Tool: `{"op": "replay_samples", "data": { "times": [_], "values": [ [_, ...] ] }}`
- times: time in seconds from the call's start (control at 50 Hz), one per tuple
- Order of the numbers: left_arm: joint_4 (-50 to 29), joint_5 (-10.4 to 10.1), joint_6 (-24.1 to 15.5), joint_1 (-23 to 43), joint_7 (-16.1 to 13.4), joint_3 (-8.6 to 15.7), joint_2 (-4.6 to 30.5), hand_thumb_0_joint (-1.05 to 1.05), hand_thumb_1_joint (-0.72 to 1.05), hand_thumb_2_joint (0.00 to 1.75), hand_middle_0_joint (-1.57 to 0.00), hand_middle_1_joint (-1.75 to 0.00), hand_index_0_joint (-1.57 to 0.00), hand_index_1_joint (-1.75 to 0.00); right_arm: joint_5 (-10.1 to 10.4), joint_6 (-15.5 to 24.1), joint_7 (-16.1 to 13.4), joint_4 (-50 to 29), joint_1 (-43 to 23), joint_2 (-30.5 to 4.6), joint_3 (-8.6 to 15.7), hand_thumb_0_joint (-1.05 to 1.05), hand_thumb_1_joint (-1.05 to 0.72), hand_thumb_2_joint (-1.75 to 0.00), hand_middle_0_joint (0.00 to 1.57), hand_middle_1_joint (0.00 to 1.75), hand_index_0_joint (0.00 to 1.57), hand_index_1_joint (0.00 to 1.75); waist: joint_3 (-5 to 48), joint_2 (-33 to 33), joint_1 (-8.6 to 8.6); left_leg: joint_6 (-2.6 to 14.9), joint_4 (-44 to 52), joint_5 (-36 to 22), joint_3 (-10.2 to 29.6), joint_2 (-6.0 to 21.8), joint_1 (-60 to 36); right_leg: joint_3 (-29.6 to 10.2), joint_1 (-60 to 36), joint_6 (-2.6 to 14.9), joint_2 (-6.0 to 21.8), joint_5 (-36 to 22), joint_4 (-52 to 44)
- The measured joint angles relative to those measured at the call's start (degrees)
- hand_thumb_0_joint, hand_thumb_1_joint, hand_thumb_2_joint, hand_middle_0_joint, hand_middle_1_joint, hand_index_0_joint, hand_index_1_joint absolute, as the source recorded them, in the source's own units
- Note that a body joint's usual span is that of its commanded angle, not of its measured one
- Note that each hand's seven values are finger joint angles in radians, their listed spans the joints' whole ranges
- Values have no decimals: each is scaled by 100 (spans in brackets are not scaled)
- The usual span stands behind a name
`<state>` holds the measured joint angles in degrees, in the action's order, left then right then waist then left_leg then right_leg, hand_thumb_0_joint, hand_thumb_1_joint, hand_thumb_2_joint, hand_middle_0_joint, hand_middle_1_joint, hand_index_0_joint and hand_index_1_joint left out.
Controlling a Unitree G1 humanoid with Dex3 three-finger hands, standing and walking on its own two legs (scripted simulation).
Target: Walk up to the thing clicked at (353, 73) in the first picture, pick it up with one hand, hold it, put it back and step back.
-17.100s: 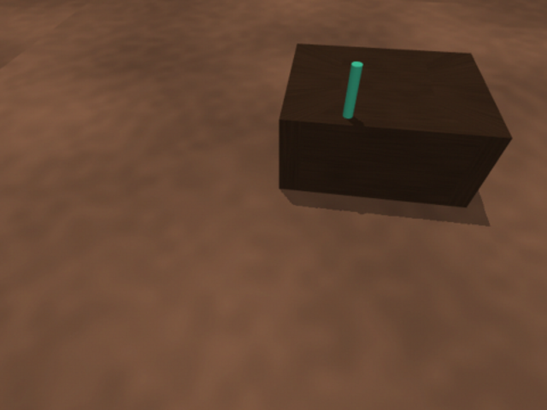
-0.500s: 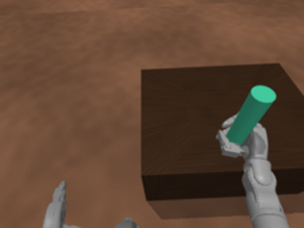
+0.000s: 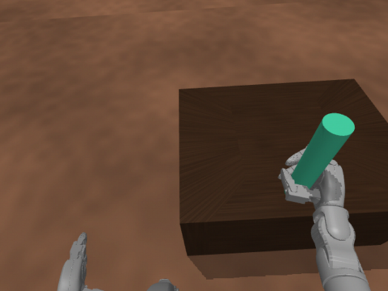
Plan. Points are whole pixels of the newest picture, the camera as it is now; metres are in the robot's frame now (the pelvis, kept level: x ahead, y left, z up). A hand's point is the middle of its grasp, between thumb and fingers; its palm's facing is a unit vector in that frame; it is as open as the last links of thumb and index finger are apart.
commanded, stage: hold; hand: right
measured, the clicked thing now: (311, 165) +0.32 -0.19 +0.11
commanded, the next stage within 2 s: crouch in 1.50 s
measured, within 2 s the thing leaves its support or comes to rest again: neither
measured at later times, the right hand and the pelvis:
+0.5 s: hand (286, 178) +0.33 -0.16 +0.05, palm faces +0.14 +0.99 +0.01, open 5.5 cm; pelvis +0.01 +0.00 +0.00, yaw +0 degrees
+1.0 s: hand (290, 179) +0.33 -0.17 +0.05, palm faces +0.15 +0.99 +0.00, open 5.5 cm; pelvis +0.00 +0.00 +0.00, yaw +0 degrees
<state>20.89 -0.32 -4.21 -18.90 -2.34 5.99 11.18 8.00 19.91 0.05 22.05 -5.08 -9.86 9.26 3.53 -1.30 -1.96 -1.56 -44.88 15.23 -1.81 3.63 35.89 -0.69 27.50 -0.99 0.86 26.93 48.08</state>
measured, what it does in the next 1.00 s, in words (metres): stands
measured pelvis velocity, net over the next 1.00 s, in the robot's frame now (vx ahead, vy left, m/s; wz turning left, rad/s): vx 0.00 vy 0.00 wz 0.00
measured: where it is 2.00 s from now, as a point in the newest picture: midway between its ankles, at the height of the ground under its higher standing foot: outside the picture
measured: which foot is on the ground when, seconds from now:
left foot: down 0.00-1.00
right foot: down 0.00-1.00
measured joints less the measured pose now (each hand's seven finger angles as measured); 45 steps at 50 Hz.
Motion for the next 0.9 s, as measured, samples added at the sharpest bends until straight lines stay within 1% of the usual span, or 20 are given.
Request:
{"op": "replay_samples", "data": {
  "times": [0.1,0.16,0.22,0.26,0.34,0.42,0.5,0.6,0.66,0.72,0.8,0.84,0.9],
  "values": [
    [-70,-13,-25,-9,3,-50,-3,-1,-53,4,-5,-5,-6,-5,0,-61,74,3,-31,56,-75,-2,-8,-122,101,117,101,120,-38,32,-16,2,45,-25,8,-3,-25,10,-33,-3,1,-30,-56],
    [-79,-19,-33,-50,11,-57,3,-1,-53,4,-5,-5,-6,-5,15,-76,73,54,-16,73,-13,-2,-8,-122,101,117,101,120,-14,38,-40,9,79,-29,7,-11,-52,12,-71,-9,8,-46,-112],
    [-12,-13,-32,-51,12,-15,13,-1,-53,4,-5,-5,-6,-5,45,-14,55,94,-28,53,104,-2,-8,-122,101,117,101,120,-22,28,-43,20,67,-18,7,-21,-44,13,-73,-19,18,-44,-118],
    [-6,-15,-10,-47,3,6,30,-1,-53,4,-5,-5,-6,-5,67,6,41,69,-14,23,136,-2,-8,-122,101,117,101,120,-39,23,-42,26,49,-8,3,-27,-34,9,-65,-24,25,-35,-103],
    [25,-19,-25,6,-21,-13,48,-1,-53,4,-5,-5,-6,-5,80,71,71,69,-40,23,24,-2,-8,-122,101,117,101,120,-56,16,-21,33,29,4,-14,-28,-6,-9,-29,-30,29,-26,-77],
    [-13,-11,-29,77,-15,-56,33,-1,-53,4,-5,-5,-6,-5,21,38,91,134,-34,105,-53,-2,-8,-122,101,117,101,120,-39,20,-38,30,52,1,-17,-31,-11,-11,-30,-28,32,-27,-96],
    [-69,-3,-21,41,-1,-25,23,-1,-53,4,-5,-5,-6,-5,-15,25,60,156,28,127,42,-2,-8,-122,101,117,101,120,-27,15,-62,25,70,11,-9,-34,-43,-1,-73,-26,33,-22,-129],
    [-9,-4,-25,-50,0,2,22,-1,-53,4,-5,-5,-6,-5,35,157,34,106,46,4,142,-2,-8,-122,101,117,101,120,0,-11,-33,27,26,40,0,-29,-5,5,-45,-27,28,4,-98],
    [-2,6,15,-42,17,-49,2,-1,-53,5,-5,-5,-6,-5,62,170,77,97,34,-28,87,-2,-8,-122,101,117,101,120,13,0,-23,24,-21,53,-4,-19,56,-3,26,-26,19,22,-37],
    [-25,7,19,8,29,-87,-23,-1,-54,5,-5,-5,-6,-5,48,122,128,123,7,25,-14,-2,-9,-122,101,117,101,120,12,25,-18,14,-38,53,-3,-7,64,-5,42,-19,8,28,-8],
    [-104,-5,9,12,31,-68,-4,-1,-53,5,-6,-5,-6,-5,20,30,120,123,35,105,-52,-2,-9,-122,101,117,101,120,34,51,-23,3,13,34,12,-6,-8,11,-37,-7,2,8,-66],
    [-130,-18,12,-34,26,-43,17,-1,-53,4,-6,-5,-6,-5,24,14,94,72,64,116,-14,-2,-9,-122,101,117,101,120,44,46,-20,3,36,27,15,-8,-40,16,-74,-6,4,-2,-97],
    [-49,-18,-14,-63,21,-6,25,-1,-53,4,-6,-5,-6,-5,34,99,69,106,26,66,87,-2,-9,-122,101,117,101,120,50,11,-13,12,9,32,20,-10,-5,20,-49,-10,5,-4,-85]
  ]
}}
